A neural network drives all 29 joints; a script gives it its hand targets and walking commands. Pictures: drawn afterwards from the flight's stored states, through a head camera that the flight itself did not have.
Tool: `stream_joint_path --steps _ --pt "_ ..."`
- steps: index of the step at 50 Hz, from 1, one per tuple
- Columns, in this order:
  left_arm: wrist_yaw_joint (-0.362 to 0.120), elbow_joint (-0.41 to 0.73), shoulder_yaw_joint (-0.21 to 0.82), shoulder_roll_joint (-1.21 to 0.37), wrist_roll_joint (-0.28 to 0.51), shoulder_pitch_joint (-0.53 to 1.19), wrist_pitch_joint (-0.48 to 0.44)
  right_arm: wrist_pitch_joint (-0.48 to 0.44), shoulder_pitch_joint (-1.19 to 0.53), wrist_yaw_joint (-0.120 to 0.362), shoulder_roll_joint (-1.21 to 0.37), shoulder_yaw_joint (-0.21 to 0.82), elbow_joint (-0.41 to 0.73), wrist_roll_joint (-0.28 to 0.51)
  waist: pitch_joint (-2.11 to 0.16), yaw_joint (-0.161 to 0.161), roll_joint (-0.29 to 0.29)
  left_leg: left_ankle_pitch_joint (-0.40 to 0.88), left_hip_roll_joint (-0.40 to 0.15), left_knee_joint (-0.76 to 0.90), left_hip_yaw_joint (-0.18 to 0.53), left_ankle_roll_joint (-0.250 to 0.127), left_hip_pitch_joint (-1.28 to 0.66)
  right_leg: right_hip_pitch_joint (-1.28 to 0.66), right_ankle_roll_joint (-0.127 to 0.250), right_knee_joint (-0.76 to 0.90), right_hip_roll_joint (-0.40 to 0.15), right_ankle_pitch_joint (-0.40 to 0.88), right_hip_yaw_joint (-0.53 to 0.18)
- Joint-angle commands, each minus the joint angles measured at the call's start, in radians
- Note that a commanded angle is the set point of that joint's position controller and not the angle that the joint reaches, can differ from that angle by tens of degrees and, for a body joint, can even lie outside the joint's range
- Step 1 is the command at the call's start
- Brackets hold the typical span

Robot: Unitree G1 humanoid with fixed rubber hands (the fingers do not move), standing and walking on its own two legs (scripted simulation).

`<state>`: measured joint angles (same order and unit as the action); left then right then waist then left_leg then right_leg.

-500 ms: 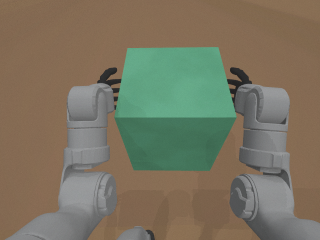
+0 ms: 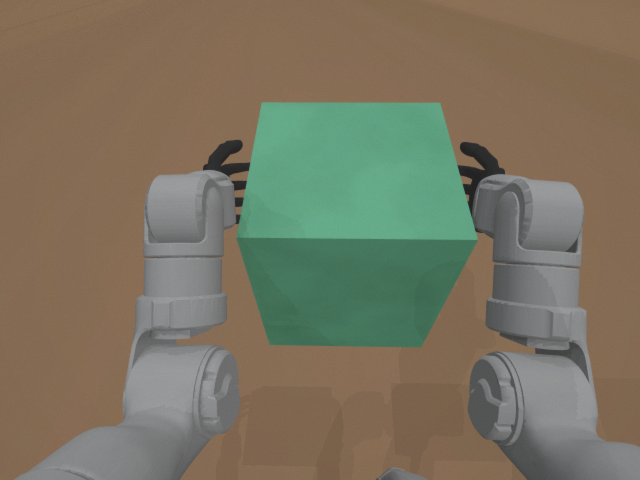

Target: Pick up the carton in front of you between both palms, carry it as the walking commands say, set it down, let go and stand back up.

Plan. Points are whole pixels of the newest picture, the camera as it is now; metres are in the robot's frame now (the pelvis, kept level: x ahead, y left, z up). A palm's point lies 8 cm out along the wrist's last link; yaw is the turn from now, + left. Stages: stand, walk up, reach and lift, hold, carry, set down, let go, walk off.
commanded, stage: carry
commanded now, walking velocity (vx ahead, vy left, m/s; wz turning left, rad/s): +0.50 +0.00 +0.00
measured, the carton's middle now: (347, 234) +0.38 -0.01 +0.10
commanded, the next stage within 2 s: none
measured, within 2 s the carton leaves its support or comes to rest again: neither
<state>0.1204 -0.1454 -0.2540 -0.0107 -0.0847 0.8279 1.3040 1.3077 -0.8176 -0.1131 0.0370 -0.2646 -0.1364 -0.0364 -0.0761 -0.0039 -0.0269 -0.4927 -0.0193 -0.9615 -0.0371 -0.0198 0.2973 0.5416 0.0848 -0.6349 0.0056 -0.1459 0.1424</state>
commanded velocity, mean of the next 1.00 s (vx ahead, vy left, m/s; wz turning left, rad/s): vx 0.22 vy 0.00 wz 0.00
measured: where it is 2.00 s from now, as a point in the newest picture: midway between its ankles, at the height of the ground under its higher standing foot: (330, 391)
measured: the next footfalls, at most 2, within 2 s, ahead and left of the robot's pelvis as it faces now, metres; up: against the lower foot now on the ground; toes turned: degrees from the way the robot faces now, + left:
left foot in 0.40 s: +0.43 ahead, +0.12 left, +0.00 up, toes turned +9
right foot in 0.76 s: +0.60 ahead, -0.09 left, +0.00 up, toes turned -11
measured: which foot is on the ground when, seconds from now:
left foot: up 0.00-0.38, down 0.40-1.00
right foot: down 0.00-0.42, up 0.44-0.74, down 0.76-1.00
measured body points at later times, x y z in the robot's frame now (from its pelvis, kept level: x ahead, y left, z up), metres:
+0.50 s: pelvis +0.30 +0.03 +0.02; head +0.30 +0.04 +0.47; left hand +0.60 +0.18 +0.09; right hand +0.59 -0.12 +0.10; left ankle +0.36 +0.11 -0.71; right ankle +0.16 -0.07 -0.63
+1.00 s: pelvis +0.50 +0.00 +0.02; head +0.46 +0.00 +0.47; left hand +0.77 +0.16 +0.10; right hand +0.77 -0.15 +0.10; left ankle +0.39 +0.12 -0.71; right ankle +0.56 -0.08 -0.71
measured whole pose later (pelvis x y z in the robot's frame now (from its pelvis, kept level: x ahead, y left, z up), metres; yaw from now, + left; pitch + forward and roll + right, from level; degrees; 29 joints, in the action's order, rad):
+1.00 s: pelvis +0.50 +0.00 +0.02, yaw +0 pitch +3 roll -1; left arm 0.08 0.23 -0.12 -0.14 -0.12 0.18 1.22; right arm 1.24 -0.18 -0.08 -0.14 -0.13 0.26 -0.14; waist -0.16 -0.01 -0.04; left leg -0.42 -0.07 -0.48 -0.12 0.03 0.11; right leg 0.38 0.06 -0.49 -0.02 -0.17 0.22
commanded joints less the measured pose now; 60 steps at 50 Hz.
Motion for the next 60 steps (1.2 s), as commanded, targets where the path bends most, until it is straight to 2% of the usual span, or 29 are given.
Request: stream_joint_path --steps 1,2,3,5,9,16,18,19,20,21,22,23,25,27,29,33,35,37,38,39,40,41,42,43,45,47,52,55,60 --pt "-0.222 0.036 0.562 -1.030 0.418 0.654 -0.005 0.002 -0.717 0.225 -1.105 0.594 0.019 0.390 -0.477 -0.066 0.179 0.002 0.021 -0.419 0.059 -0.020 0.511 -0.796 0.190 0.207 -0.337 0.223 -0.611" --pt "-0.231 0.063 0.579 -1.069 0.440 0.688 -0.012 -0.006 -0.698 0.221 -1.131 0.585 0.008 0.384 -0.443 -0.057 0.094 0.055 -0.008 -0.360 0.064 -0.018 0.513 -0.732 0.157 0.217 -0.317 0.225 -0.536" --pt "-0.238 0.093 0.595 -1.106 0.465 0.722 -0.022 -0.014 -0.683 0.216 -1.148 0.579 0.015 0.377 -0.425 -0.042 0.090 0.098 -0.030 -0.290 0.066 -0.010 0.495 -0.678 0.129 0.239 -0.301 0.204 -0.484" --pt "-0.249 0.122 0.613 -1.153 0.494 0.736 -0.040 -0.032 -0.648 0.204 -1.170 0.583 0.025 0.364 -0.423 -0.028 0.120 0.117 -0.028 -0.179 0.039 0.000 0.439 -0.629 0.102 0.276 -0.280 0.198 -0.410" --pt "-0.265 0.130 0.631 -1.197 0.485 0.612 -0.068 -0.068 -0.503 0.193 -1.210 0.604 0.032 0.321 -0.399 -0.034 0.145 0.198 -0.038 0.071 -0.008 0.031 0.413 -0.637 0.104 0.335 -0.267 0.223 -0.301" --pt "-0.275 0.272 0.730 -1.184 0.425 0.336 -0.109 -0.109 -0.292 0.214 -1.235 0.730 0.209 0.308 -0.321 -0.042 0.180 0.447 0.012 0.488 -0.125 0.025 0.232 -0.675 0.027 0.306 -0.209 0.462 -0.125" --pt "-0.271 0.317 0.760 -1.160 0.406 0.228 -0.108 -0.106 -0.213 0.226 -1.216 0.758 0.266 0.311 -0.358 -0.017 0.162 0.491 0.038 0.615 -0.177 0.010 0.036 -0.648 -0.012 0.174 -0.189 0.575 -0.058" --pt "-0.271 0.335 0.773 -1.144 0.396 0.170 -0.106 -0.105 -0.151 0.233 -1.200 0.768 0.279 0.309 -0.411 -0.003 0.127 0.490 0.032 0.611 -0.186 -0.007 -0.176 -0.544 -0.042 0.054 -0.165 0.553 -0.019" --pt "-0.273 0.351 0.783 -1.119 0.384 0.121 -0.103 -0.103 -0.078 0.242 -1.184 0.772 0.288 0.302 -0.471 0.020 0.071 0.421 -0.103 0.580 -0.020 -0.040 -0.399 -0.366 -0.075 -0.118 -0.152 0.318 -0.013" --pt "-0.279 0.376 0.801 -1.135 0.392 0.099 -0.093 -0.110 -0.037 0.245 -1.137 0.765 0.292 0.271 -0.567 0.028 -0.169 0.413 -0.349 0.567 0.387 -0.189 -0.668 -0.056 -0.115 -0.380 -0.054 0.037 -0.021" --pt "-0.288 0.383 0.806 -1.123 0.387 0.065 -0.092 -0.114 0.021 0.249 -1.148 0.774 0.294 0.267 -0.511 0.033 -0.255 0.514 -0.387 0.634 0.531 -0.252 -0.718 0.174 -0.119 -0.513 0.026 -0.339 -0.068" --pt "-0.294 0.390 0.826 -1.133 0.390 0.045 -0.099 -0.118 0.031 0.255 -1.148 0.792 0.342 0.274 -0.473 0.030 -0.190 0.575 -0.385 0.619 0.463 -0.247 -0.689 0.246 -0.099 -0.601 -0.020 -0.356 -0.118" --pt "-0.297 0.432 0.842 -1.130 0.387 -0.006 -0.115 -0.126 0.041 0.265 -1.179 0.836 0.426 0.299 -0.397 0.028 -0.028 0.749 -0.350 0.633 0.289 -0.180 -0.526 0.203 -0.096 -0.494 -0.087 -0.273 -0.137" --pt "-0.286 0.496 0.860 -1.117 0.379 -0.068 -0.122 -0.131 0.085 0.279 -1.198 0.854 0.478 0.332 -0.364 0.020 -0.057 0.768 -0.303 0.674 0.153 -0.128 -0.403 0.088 -0.112 -0.300 -0.086 -0.247 -0.102" --pt "-0.274 0.526 0.876 -1.123 0.372 -0.133 -0.126 -0.127 0.131 0.288 -1.164 0.860 0.511 0.345 -0.366 0.014 -0.108 0.822 -0.263 0.671 0.062 -0.125 -0.354 0.009 -0.127 -0.172 -0.058 -0.226 -0.061" --pt "-0.260 0.553 0.872 -1.054 0.353 -0.209 -0.110 -0.105 0.214 0.298 -1.084 0.861 0.529 0.349 -0.326 0.020 -0.154 0.937 -0.221 0.639 -0.068 -0.083 -0.280 -0.110 -0.121 0.039 -0.024 0.013 0.010" --pt "-0.264 0.545 0.865 -1.018 0.352 -0.224 -0.092 -0.093 0.232 0.297 -1.053 0.855 0.517 0.337 -0.302 0.022 -0.141 0.870 -0.200 0.606 -0.100 -0.059 -0.248 -0.181 -0.118 0.126 -0.024 0.125 0.030" --pt "-0.273 0.522 0.853 -0.992 0.348 -0.239 -0.075 -0.081 0.234 0.295 -1.025 0.847 0.490 0.321 -0.254 0.009 -0.080 0.716 -0.161 0.524 -0.132 -0.014 -0.172 -0.310 -0.118 0.282 -0.029 0.276 0.055" --pt "-0.278 0.509 0.845 -0.976 0.346 -0.237 -0.065 -0.075 0.236 0.293 -1.010 0.840 0.470 0.310 -0.238 0.006 -0.058 0.609 -0.154 0.487 -0.126 0.013 -0.096 -0.409 -0.111 0.295 -0.079 0.338 0.021" --pt "-0.283 0.493 0.833 -0.949 0.345 -0.238 -0.055 -0.069 0.239 0.290 -0.988 0.831 0.448 0.300 -0.254 0.007 0.001 0.413 -0.137 0.426 -0.129 0.043 -0.011 -0.519 -0.097 0.251 -0.189 0.572 -0.083" --pt "-0.288 0.452 0.822 -0.944 0.340 -0.226 -0.051 -0.055 0.216 0.286 -0.986 0.840 0.449 0.298 -0.306 0.003 0.121 0.167 -0.101 0.385 -0.086 0.072 0.073 -0.653 -0.004 0.183 -0.317 0.827 -0.207" --pt "-0.291 0.407 0.799 -0.953 0.341 -0.257 -0.057 -0.044 0.202 0.285 -0.984 0.840 0.454 0.305 -0.340 -0.001 0.207 0.052 -0.080 0.375 -0.072 0.077 0.074 -0.648 0.064 0.225 -0.358 0.703 -0.288" --pt "-0.293 0.391 0.797 -0.977 0.344 -0.261 -0.062 -0.043 0.185 0.288 -1.003 0.847 0.445 0.311 -0.319 0.002 0.202 0.027 -0.079 0.398 -0.061 0.077 0.049 -0.591 0.068 0.272 -0.349 0.610 -0.301" --pt "-0.294 0.389 0.799 -1.004 0.348 -0.244 -0.067 -0.048 0.167 0.291 -1.026 0.852 0.439 0.320 -0.324 0.009 0.181 0.035 -0.075 0.491 -0.056 0.068 -0.016 -0.550 0.046 0.285 -0.320 0.533 -0.268" --pt "-0.297 0.405 0.808 -1.047 0.354 -0.212 -0.079 -0.064 0.142 0.295 -1.072 0.861 0.437 0.333 -0.318 0.006 0.134 0.176 -0.102 0.571 -0.048 0.069 -0.094 -0.484 -0.018 0.255 -0.251 0.424 -0.171" --pt "-0.299 0.429 0.827 -1.077 0.376 -0.174 -0.089 -0.078 0.126 0.292 -1.091 0.867 0.454 0.333 -0.334 0.003 0.068 0.323 -0.125 0.526 -0.048 0.067 -0.116 -0.486 -0.030 0.176 -0.213 0.510 -0.116" --pt "-0.291 0.467 0.844 -1.051 0.380 -0.197 -0.092 -0.084 0.188 0.283 -1.078 0.857 0.465 0.317 -0.377 0.003 0.033 0.513 -0.124 0.469 -0.050 0.061 -0.132 -0.481 -0.014 0.091 -0.198 0.604 -0.084" --pt "-0.292 0.466 0.850 -1.039 0.375 -0.215 -0.090 -0.085 0.221 0.284 -1.069 0.848 0.449 0.304 -0.361 0.003 0.016 0.591 -0.128 0.453 -0.045 0.056 -0.136 -0.441 -0.016 0.060 -0.188 0.583 -0.069" --pt "-0.296 0.485 0.863 -1.040 0.383 -0.191 -0.092 -0.090 0.204 0.288 -1.073 0.851 0.461 0.309 -0.317 0.004 -0.004 0.657 -0.142 0.444 -0.034 0.037 -0.131 -0.374 -0.028 0.037 -0.171 0.438 -0.046"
